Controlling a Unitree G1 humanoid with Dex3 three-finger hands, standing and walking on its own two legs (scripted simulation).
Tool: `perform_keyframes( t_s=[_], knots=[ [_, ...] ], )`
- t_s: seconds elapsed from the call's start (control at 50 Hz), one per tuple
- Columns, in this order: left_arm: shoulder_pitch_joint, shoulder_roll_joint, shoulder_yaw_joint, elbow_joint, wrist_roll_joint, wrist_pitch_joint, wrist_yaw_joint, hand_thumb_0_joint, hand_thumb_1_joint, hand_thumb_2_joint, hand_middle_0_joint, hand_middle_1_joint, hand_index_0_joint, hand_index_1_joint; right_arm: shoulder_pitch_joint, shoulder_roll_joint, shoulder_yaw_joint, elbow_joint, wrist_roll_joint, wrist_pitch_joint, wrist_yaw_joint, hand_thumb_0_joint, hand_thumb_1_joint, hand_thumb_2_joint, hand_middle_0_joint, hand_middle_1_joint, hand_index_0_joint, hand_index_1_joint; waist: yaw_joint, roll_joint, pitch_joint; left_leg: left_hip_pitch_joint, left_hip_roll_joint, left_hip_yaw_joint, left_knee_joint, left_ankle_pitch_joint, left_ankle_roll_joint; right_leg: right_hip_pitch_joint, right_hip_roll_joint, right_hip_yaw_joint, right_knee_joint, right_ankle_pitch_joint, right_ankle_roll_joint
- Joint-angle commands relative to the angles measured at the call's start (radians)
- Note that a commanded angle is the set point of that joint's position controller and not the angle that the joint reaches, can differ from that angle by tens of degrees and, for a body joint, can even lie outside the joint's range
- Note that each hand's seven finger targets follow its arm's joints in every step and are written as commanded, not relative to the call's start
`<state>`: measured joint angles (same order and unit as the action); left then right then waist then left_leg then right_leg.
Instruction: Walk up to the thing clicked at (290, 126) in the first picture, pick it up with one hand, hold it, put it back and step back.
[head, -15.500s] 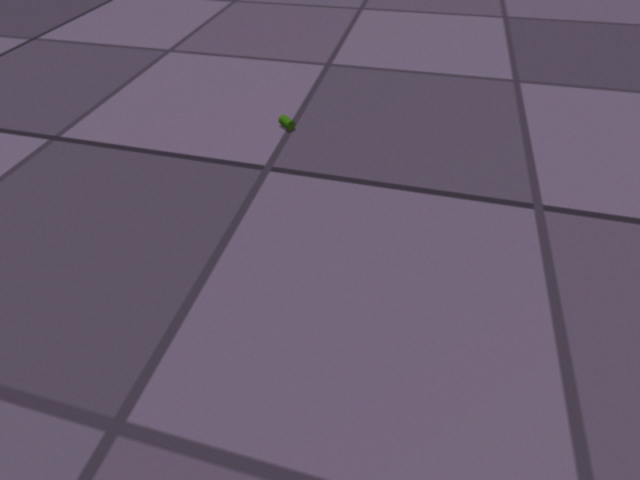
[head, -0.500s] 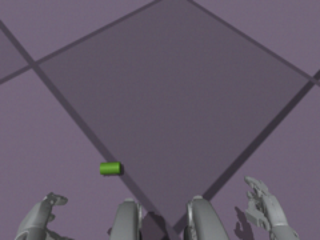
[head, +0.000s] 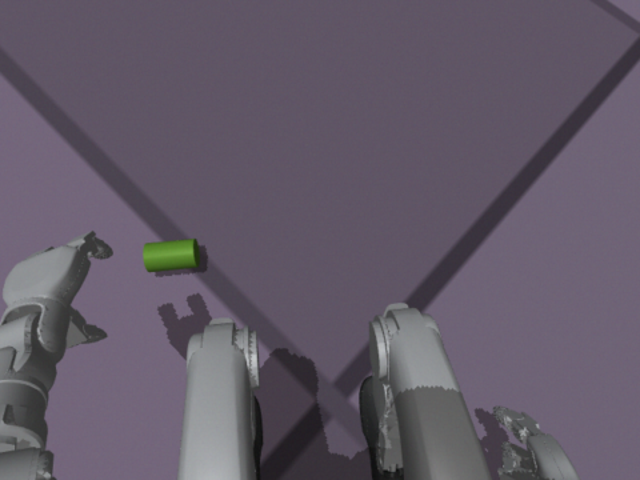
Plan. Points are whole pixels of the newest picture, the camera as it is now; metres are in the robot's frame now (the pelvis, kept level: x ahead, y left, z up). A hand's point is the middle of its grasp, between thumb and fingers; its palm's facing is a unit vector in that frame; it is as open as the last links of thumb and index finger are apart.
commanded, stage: rise first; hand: left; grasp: from above
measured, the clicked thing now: (172, 255) +0.50 +0.27 -0.39
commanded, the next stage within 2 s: approach in 1.22 s
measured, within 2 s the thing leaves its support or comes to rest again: neither
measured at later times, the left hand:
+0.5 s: hand (105, 275) +0.42 +0.32 -0.22, palm faces -0.45 -0.07 -0.89, open 12.0 cm
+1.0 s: hand (118, 263) +0.44 +0.32 -0.25, palm faces -0.44 -0.05 -0.90, open 12.3 cm
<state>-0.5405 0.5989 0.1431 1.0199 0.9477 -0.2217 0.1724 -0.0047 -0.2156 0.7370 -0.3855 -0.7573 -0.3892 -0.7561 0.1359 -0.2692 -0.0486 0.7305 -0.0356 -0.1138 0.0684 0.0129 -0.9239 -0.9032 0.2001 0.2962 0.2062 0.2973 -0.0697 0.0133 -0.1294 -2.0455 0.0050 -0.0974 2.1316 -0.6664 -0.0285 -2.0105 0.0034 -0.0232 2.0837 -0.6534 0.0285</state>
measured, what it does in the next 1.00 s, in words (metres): lowers itself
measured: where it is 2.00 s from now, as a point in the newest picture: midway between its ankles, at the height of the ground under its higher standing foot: (315, 464)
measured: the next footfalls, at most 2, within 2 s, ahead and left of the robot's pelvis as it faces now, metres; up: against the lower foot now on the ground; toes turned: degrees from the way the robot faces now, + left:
none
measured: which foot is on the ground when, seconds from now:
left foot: down 0.00-1.00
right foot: down 0.00-1.00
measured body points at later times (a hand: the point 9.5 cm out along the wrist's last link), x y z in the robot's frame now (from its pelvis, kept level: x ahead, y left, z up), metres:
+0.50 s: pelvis +0.00 +0.01 -0.06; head +0.22 +0.07 +0.33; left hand +0.44 +0.32 -0.17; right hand +0.08 -0.27 -0.18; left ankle +0.09 +0.13 -0.38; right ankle +0.10 -0.13 -0.38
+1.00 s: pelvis +0.01 +0.01 -0.08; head +0.25 +0.07 +0.30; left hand +0.46 +0.32 -0.20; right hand +0.07 -0.27 -0.20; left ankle +0.09 +0.13 -0.38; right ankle +0.10 -0.13 -0.38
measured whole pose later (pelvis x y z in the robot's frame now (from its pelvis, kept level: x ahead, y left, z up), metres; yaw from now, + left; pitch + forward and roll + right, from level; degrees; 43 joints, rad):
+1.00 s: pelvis +0.01 +0.01 -0.08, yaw -3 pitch +34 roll -7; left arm -0.83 0.76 0.16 1.38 1.29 -0.30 0.42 0.00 -0.21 0.74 -0.38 -0.69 -0.37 -0.69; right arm 0.11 -0.26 0.01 0.78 -0.15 -0.03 0.14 0.01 -0.91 -0.90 0.20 0.30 0.21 0.30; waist -0.19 -0.02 -0.06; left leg -2.30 -0.01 -0.14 2.41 -0.71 -0.02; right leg -2.24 0.01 -0.04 2.33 -0.70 0.05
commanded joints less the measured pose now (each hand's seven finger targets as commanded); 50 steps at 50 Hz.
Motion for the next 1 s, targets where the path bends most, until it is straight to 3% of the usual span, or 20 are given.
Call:
perform_keyframes(
  t_s=[0.0, 0.04, 0.08, 0.12, 0.22, 0.46, 0.64, 0.68, 0.78, 0.98],
  knots=[
    [-0.266, 0.318, 0.06, -0.058, 0.057, -0.048, 0.065, 0.0, -0.189, 0.747, -0.361, -0.71, -0.361, -0.711, 0.113, -0.206, -0.063, -0.073, -0.013, -0.005, 0.0, 0.0, -0.884, -0.898, 0.2, 0.3, 0.2, 0.3, -0.006, 0.087, -0.554, 0.337, -0.025, 0.075, -0.228, -0.011, 0.063, 0.265, 0.022, -0.068, -0.234, -0.015, -0.056],
    [-0.306, 0.361, 0.079, -0.033, 0.09, -0.063, 0.089, 0.0, -0.178, 0.737, -0.371, -0.68, -0.37, -0.681, 0.119, -0.216, -0.058, -0.06, -0.018, 0.008, 0.004, 0.0, -0.885, -0.897, 0.2, 0.3, 0.2, 0.299, -0.007, 0.099, -0.564, 0.336, -0.026, 0.067, -0.207, -0.016, 0.062, 0.226, 0.021, -0.075, -0.205, -0.02, -0.057],
    [-0.321, 0.359, 0.066, 0.0, 0.123, -0.071, 0.107, 0.0, -0.19, 0.745, -0.357, -0.685, -0.357, -0.685, 0.123, -0.224, -0.053, -0.054, -0.025, 0.02, 0.011, 0.0, -0.889, -0.898, 0.2, 0.299, 0.2, 0.299, -0.007, 0.157, -0.568, 0.369, -0.024, 0.054, -0.202, 0.01, 0.053, 0.173, 0.019, -0.088, -0.164, 0.014, -0.063],
    [-0.37, 0.349, 0.045, 0.023, 0.15, -0.077, 0.125, 0.0, -0.176, 0.733, -0.384, -0.648, -0.378, -0.654, 0.135, -0.224, -0.047, -0.042, -0.033, 0.031, 0.016, 0.0, -0.892, -0.9, 0.2, 0.299, 0.2, 0.299, -0.031, 0.175, -0.557, 0.372, -0.025, 0.048, -0.19, 0.028, 0.05, 0.148, 0.017, -0.095, -0.142, 0.035, -0.064],
    [-0.433, 0.386, 0.045, 0.074, 0.215, -0.087, 0.165, 0.0, -0.188, 0.737, -0.38, -0.646, -0.373, -0.653, 0.148, -0.228, -0.043, -0.022, -0.053, 0.047, 0.028, 0.0, -0.895, -0.9, 0.2, 0.299, 0.2, 0.299, -0.042, 0.197, -0.586, 0.352, -0.031, 0.062, -0.129, 0.061, 0.054, 0.128, 0.02, -0.099, -0.107, 0.064, -0.064],
    [-0.516, 0.411, 0.041, 0.166, 0.313, -0.093, 0.235, 0.0, -0.163, 0.708, -0.413, -0.614, -0.403, -0.624, 0.147, -0.238, -0.033, 0.015, -0.088, 0.069, 0.045, 0.0, -0.9, -0.901, 0.2, 0.3, 0.2, 0.3, -0.07, 0.229, -0.59, 0.339, -0.029, 0.053, -0.063, 0.115, 0.053, 0.063, 0.02, -0.116, -0.03, 0.115, -0.059],
    [-0.547, 0.423, 0.043, 0.224, 0.341, -0.099, 0.272, 0.0, -0.185, 0.718, -0.397, -0.652, -0.39, -0.658, 0.149, -0.232, -0.019, 0.03, -0.115, 0.073, 0.053, 0.0, -0.905, -0.903, 0.2, 0.3, 0.2, 0.3, -0.089, 0.217, -0.594, 0.293, -0.032, 0.07, -0.012, 0.137, 0.063, 0.079, 0.028, -0.114, -0.011, 0.143, -0.056],
    [-0.536, 0.426, 0.05, 0.229, 0.331, -0.094, 0.276, 0.0, -0.194, 0.725, -0.386, -0.666, -0.381, -0.671, 0.15, -0.233, -0.019, 0.033, -0.115, 0.072, 0.052, 0.0, -0.905, -0.902, 0.2, 0.3, 0.2, 0.3, -0.081, 0.212, -0.595, 0.294, -0.03, 0.067, -0.008, 0.143, 0.062, 0.072, 0.028, -0.115, -0.002, 0.146, -0.057],
    [-0.578, 0.44, 0.055, 0.218, 0.327, -0.089, 0.283, 0.0, -0.211, 0.738, -0.363, -0.691, -0.361, -0.693, 0.147, -0.239, -0.02, 0.032, -0.118, 0.074, 0.052, 0.0, -0.903, -0.901, 0.2, 0.3, 0.2, 0.3, -0.097, 0.235, -0.604, 0.298, -0.026, 0.06, 0.001, 0.143, 0.06, 0.048, 0.029, -0.119, 0.014, 0.148, -0.056],
    [-0.549, 0.451, 0.066, 0.24, 0.321, -0.083, 0.288, 0.0, -0.254, 0.772, -0.339, -0.72, -0.333, -0.726, 0.163, -0.241, -0.009, 0.031, -0.123, 0.077, 0.055, 0.0, -0.905, -0.902, 0.2, 0.3, 0.2, 0.3, -0.099, 0.23, -0.594, 0.276, -0.028, 0.063, 0.023, 0.165, 0.059, 0.07, 0.031, -0.119, 0.022, 0.174, -0.056]
  ],
)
